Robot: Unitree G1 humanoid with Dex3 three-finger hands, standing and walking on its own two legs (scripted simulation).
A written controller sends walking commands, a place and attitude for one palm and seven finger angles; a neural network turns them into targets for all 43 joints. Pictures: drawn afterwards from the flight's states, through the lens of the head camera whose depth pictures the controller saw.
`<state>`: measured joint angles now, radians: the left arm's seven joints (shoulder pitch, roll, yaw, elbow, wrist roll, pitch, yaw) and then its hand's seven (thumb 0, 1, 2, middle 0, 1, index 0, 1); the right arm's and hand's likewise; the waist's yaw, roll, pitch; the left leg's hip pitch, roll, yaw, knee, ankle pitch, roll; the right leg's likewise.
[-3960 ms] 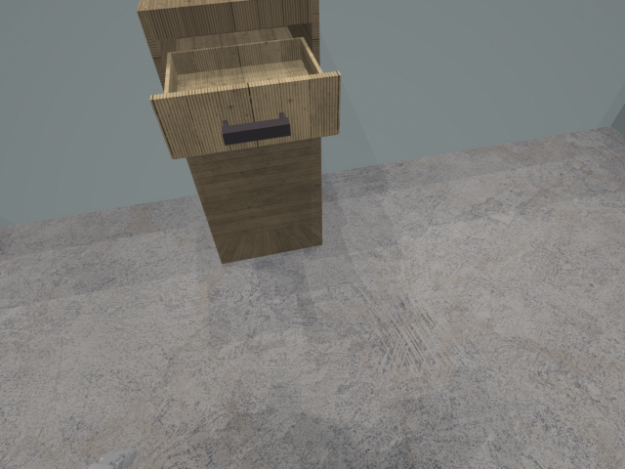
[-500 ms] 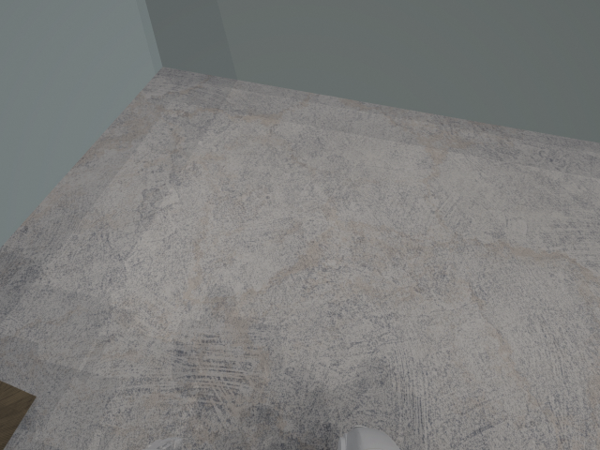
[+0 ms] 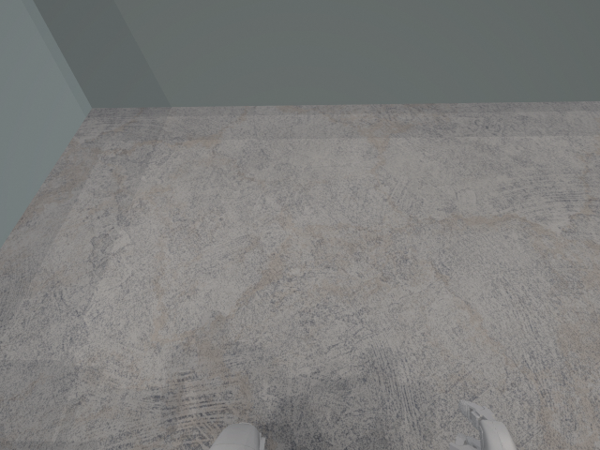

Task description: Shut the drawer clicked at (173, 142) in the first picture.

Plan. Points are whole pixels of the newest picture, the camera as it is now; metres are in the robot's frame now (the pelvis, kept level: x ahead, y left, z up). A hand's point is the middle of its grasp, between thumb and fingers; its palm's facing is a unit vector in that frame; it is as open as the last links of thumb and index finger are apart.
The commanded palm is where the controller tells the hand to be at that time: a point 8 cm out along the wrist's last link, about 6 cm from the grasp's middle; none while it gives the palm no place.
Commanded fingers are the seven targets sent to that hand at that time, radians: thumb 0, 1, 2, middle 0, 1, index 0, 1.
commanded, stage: walk to a spot facing it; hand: left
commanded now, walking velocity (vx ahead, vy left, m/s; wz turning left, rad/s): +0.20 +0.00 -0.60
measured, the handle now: out of the picture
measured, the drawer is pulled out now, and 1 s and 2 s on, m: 0.30 0.30 0.30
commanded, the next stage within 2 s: turn to face it in 0.86 s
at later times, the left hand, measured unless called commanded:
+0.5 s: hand out of the picture +0.12 +0.22 -0.16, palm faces -0.27 -0.94 -0.22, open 7.4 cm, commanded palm none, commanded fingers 0.00 0.90 0.90 -0.20 -0.30 -0.20 -0.30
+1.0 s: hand (267, 426) +0.18 +0.08 -0.16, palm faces -0.44 -0.87 -0.23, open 7.3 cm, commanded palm none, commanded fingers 0.00 0.90 0.90 -0.20 -0.30 -0.20 -0.30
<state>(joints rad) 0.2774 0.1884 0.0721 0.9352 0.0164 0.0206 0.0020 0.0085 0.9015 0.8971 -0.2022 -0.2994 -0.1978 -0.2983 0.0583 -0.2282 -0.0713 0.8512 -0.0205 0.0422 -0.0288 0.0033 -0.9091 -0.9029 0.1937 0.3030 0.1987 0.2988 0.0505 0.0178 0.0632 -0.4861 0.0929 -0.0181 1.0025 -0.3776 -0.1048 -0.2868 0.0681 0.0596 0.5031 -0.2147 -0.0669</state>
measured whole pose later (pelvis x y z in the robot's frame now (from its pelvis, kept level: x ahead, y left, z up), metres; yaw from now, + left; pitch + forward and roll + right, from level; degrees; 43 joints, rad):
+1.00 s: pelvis +0.08 -0.08 +0.00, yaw -29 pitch -1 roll +0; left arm 0.33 0.16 0.03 1.05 0.01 -0.07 0.02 0.00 0.93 0.90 -0.20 -0.30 -0.20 -0.30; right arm 0.20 -0.20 -0.06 0.99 -0.03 0.01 0.01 0.01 -0.91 -0.90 0.19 0.30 0.20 0.30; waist -0.02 0.05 0.03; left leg -0.59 0.12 0.09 0.94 -0.20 -0.07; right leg 0.03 0.04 -0.06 0.32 -0.33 -0.05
